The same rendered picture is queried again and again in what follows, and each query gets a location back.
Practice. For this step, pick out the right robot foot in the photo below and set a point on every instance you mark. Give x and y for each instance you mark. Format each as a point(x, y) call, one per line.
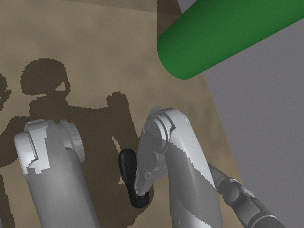
point(128, 166)

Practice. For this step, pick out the right robot arm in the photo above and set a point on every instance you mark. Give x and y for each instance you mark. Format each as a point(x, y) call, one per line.
point(251, 212)

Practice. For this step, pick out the right robot hand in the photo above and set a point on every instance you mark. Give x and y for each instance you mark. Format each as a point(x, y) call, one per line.
point(217, 175)

